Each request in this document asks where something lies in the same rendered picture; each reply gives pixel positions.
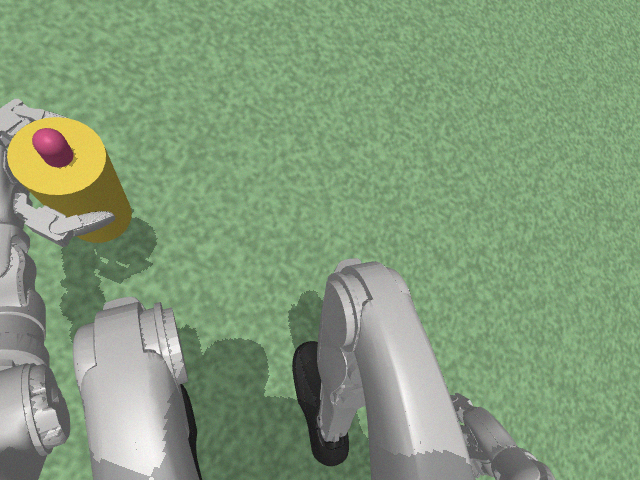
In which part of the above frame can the right robot arm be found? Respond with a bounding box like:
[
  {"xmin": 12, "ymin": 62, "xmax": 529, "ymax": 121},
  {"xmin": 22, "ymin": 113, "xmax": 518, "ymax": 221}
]
[{"xmin": 491, "ymin": 447, "xmax": 556, "ymax": 480}]

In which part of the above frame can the right robot hand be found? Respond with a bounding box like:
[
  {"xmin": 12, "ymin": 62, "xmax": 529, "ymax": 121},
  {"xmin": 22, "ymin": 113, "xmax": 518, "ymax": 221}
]
[{"xmin": 450, "ymin": 393, "xmax": 519, "ymax": 478}]

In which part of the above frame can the bottle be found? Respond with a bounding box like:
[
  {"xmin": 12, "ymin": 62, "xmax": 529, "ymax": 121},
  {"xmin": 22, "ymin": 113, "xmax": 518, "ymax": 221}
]
[{"xmin": 7, "ymin": 117, "xmax": 132, "ymax": 243}]

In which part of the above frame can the right robot foot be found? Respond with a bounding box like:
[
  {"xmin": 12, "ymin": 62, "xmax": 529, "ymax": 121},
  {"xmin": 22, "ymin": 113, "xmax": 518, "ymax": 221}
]
[{"xmin": 292, "ymin": 341, "xmax": 349, "ymax": 466}]

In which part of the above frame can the left robot arm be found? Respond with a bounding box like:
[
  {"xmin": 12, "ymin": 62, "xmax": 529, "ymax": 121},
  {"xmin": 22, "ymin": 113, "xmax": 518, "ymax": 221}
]
[{"xmin": 0, "ymin": 222, "xmax": 70, "ymax": 480}]

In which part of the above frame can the left robot hand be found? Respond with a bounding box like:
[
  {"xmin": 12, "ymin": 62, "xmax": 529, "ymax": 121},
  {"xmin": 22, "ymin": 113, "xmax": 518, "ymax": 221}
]
[{"xmin": 0, "ymin": 99, "xmax": 115, "ymax": 247}]

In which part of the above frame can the left robot foot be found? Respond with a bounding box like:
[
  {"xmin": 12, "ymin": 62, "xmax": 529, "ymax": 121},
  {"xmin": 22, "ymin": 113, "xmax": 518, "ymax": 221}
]
[{"xmin": 180, "ymin": 384, "xmax": 202, "ymax": 480}]

